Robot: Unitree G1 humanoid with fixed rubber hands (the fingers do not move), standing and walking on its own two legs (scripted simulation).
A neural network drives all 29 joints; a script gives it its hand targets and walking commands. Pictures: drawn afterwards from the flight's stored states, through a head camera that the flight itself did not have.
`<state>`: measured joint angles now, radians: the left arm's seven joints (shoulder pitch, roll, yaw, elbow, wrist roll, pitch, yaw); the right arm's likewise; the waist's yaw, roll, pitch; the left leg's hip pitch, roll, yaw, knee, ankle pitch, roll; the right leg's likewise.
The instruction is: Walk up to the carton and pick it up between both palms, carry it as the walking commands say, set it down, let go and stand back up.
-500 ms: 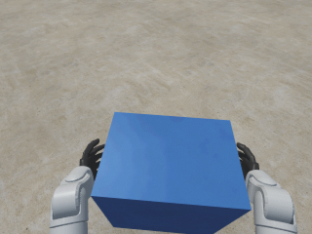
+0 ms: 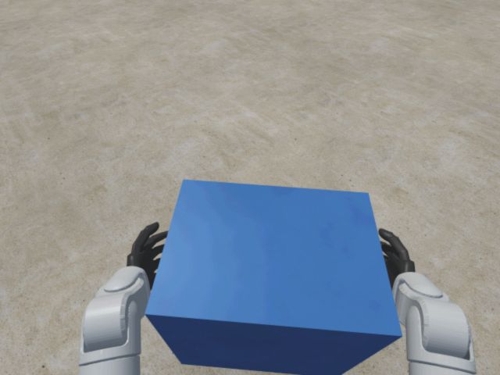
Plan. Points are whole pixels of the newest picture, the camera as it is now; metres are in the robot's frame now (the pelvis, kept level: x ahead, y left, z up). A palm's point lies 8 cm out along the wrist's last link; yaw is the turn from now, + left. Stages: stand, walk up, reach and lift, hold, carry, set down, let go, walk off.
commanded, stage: carry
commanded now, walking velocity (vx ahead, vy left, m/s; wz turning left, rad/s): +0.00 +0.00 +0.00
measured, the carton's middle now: (265, 286) +0.27 +0.00 -0.02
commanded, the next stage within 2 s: none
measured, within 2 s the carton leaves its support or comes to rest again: neither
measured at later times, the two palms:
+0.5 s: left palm (142, 272) +0.25 +0.19 +0.06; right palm (399, 278) +0.25 -0.20 +0.05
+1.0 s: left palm (142, 237) +0.29 +0.19 +0.09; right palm (398, 245) +0.28 -0.20 +0.09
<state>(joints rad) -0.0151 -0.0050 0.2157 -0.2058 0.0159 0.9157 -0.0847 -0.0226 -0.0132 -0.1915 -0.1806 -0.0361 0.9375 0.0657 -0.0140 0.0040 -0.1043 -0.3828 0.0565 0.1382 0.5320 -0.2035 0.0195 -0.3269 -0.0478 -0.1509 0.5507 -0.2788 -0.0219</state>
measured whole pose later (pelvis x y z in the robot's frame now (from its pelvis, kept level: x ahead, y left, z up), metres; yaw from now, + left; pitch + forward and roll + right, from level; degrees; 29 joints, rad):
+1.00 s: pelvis +0.05 +0.00 +0.00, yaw -1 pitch +4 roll +1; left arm -0.01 0.00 0.23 -0.36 -0.01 1.15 -0.06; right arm -0.02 0.00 -0.20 -0.34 -0.01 1.18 0.03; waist -0.01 -0.02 -0.19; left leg -0.29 0.05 0.18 0.49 -0.26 0.01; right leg -0.25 -0.07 -0.15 0.52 -0.35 -0.01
